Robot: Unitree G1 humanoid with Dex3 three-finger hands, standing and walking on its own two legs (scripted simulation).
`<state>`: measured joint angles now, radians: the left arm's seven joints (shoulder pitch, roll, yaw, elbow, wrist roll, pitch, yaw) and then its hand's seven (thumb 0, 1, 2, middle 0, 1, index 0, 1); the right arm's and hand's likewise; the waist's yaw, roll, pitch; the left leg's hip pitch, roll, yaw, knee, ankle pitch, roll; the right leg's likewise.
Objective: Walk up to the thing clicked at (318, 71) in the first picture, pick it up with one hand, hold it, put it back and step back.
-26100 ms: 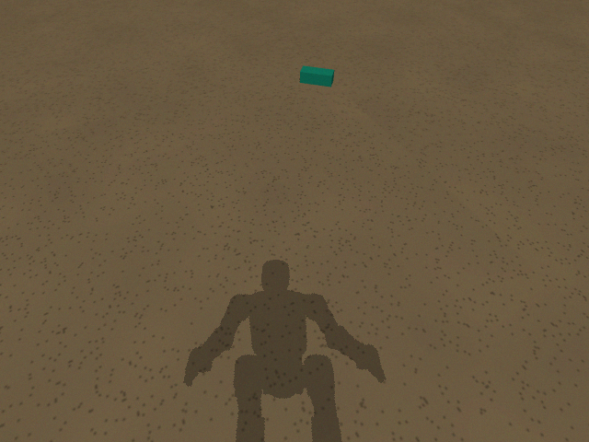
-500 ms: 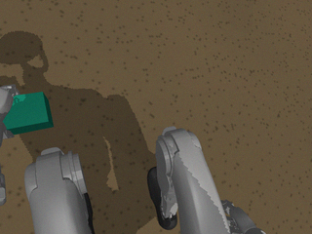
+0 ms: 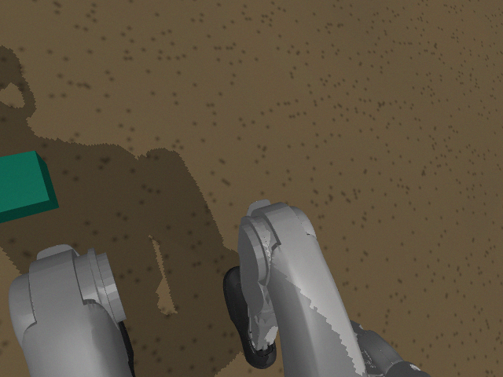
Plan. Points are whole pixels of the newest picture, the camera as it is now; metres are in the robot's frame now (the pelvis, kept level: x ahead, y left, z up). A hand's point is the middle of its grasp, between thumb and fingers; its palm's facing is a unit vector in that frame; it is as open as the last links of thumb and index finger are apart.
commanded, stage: rest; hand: left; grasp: from above
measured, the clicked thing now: out of the picture +0.41 +0.33 -0.25
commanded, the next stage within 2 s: open in 0.36 s
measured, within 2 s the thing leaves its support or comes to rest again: rests again in 1.64 s
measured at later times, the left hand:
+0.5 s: hand out of the picture +0.40 +0.32 -0.22, palm faces -0.45 -0.14 -0.88, open 11.2 cm
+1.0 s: hand out of the picture +0.41 +0.32 -0.23, palm faces -0.44 -0.13 -0.89, open 13.4 cm
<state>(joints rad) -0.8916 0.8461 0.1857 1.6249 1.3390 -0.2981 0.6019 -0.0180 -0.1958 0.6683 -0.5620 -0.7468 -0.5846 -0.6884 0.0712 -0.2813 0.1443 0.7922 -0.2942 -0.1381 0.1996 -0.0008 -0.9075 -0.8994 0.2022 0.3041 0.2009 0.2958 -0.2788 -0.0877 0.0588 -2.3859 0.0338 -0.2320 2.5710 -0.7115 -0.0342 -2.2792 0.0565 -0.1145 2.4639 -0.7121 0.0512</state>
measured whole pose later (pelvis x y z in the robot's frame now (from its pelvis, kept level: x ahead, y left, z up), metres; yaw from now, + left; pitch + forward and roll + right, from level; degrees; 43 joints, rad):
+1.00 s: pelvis +0.00 +0.01 +0.00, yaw -2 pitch +27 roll -12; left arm -0.90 0.89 0.14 1.69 1.32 -0.28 0.67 0.00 -0.46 1.05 -0.20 -0.97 -0.17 -0.99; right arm 0.04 -0.30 0.22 0.77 -0.33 -0.22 0.26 0.00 -0.90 -0.90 0.20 0.30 0.20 0.30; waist -0.31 -0.11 0.09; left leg -2.37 0.04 -0.27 2.59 -0.72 -0.02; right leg -2.24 0.07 -0.14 2.44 -0.71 0.06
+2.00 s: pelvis -0.01 +0.00 +0.07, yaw +5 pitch +33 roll -7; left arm -0.82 0.64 0.01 1.23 1.10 -0.08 0.24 0.00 -0.52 1.01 -0.09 -1.01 -0.08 -1.02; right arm 0.12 -0.29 0.01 0.73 -0.09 -0.05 0.22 0.00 -0.91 -0.91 0.20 0.30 0.20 0.30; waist -0.15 0.04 -0.13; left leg -2.23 0.04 -0.13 2.31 -0.67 -0.01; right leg -2.15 0.03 -0.05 2.25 -0.70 0.04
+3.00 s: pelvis -0.01 +0.00 +0.18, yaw +7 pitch +33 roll -6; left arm -0.30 0.47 0.02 0.56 0.60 0.03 0.06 0.00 0.67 0.88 -0.21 -0.36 -0.21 -0.36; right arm 0.13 -0.28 -0.04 0.64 0.01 -0.01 0.07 0.00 -0.91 -0.90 0.20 0.30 0.20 0.30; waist -0.06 0.03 -0.20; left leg -1.90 0.04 -0.09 1.96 -0.64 -0.01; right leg -1.82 0.01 -0.04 1.91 -0.67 0.03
